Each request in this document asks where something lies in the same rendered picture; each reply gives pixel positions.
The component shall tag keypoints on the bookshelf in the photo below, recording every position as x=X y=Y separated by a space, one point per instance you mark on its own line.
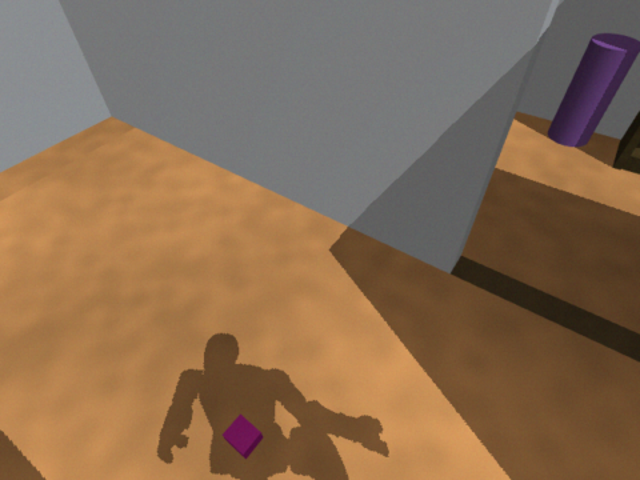
x=628 y=153

